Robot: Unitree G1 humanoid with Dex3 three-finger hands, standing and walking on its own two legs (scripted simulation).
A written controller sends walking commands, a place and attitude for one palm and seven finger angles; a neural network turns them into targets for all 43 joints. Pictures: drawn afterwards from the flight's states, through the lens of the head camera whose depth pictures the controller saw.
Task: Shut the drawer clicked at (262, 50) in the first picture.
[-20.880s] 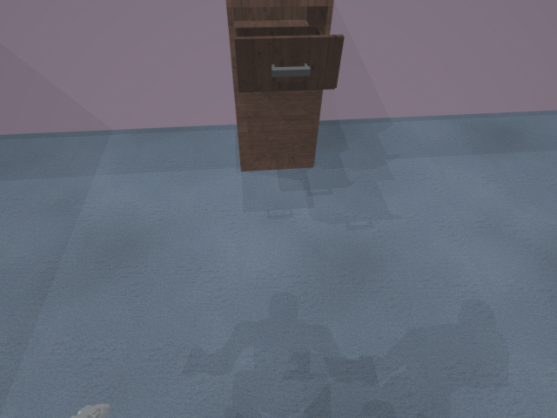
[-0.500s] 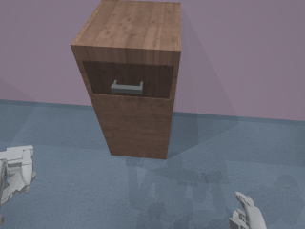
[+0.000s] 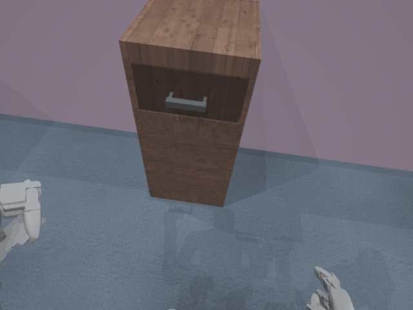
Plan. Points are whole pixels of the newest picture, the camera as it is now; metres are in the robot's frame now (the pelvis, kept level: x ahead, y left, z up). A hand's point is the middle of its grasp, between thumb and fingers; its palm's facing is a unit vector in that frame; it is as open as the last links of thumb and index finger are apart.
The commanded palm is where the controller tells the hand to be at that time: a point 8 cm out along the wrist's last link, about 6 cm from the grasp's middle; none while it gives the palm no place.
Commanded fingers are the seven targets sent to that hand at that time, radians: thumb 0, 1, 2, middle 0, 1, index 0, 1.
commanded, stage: step back with the hand held close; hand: left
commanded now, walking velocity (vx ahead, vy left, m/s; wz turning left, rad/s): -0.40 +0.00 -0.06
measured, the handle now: (187, 100) +0.72 +0.09 -0.04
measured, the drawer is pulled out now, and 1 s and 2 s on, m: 0.00 0.00 0.00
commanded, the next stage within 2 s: stop stepping back and stand still in 0.48 s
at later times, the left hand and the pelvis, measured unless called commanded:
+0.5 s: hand out of the picture +0.11 +0.23 +0.17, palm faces +0.32 -0.82 -0.47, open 3.2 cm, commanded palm +0.05 +0.27 +0.18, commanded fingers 0.00 0.90 0.90 -1.40 -1.60 -1.40 -1.60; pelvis -0.10 -0.01 +0.00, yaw -2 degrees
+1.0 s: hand out of the picture -0.05 +0.25 +0.16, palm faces +0.43 -0.85 -0.32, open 3.3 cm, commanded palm -0.10 +0.28 +0.18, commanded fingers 0.00 0.90 0.90 -1.40 -1.60 -1.40 -1.60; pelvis -0.24 +0.01 +0.00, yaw -1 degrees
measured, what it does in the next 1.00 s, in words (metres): walks backwards: right foot, then left foot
